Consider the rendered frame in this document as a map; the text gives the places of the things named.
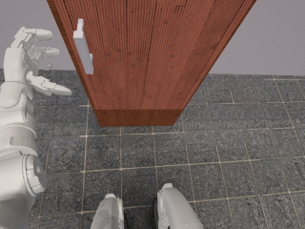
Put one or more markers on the left robot hand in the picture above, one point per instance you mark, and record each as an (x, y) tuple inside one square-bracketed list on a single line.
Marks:
[(18, 63)]

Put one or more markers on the robot thigh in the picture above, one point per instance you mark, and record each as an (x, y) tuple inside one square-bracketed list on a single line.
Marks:
[(179, 211), (109, 212)]

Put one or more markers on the left robot upper arm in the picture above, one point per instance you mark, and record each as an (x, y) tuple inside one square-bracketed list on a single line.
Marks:
[(22, 178)]

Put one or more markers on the cupboard door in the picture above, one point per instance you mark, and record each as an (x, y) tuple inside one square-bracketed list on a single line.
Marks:
[(149, 54)]

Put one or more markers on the right robot thigh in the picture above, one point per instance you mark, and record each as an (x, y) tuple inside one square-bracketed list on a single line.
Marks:
[(179, 211)]

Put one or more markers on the handle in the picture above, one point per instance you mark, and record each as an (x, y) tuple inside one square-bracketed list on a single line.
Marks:
[(82, 47)]

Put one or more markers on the left robot forearm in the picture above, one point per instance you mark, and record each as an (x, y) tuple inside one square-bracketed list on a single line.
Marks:
[(17, 123)]

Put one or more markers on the left robot thigh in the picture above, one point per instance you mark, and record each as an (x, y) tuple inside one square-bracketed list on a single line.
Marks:
[(109, 212)]

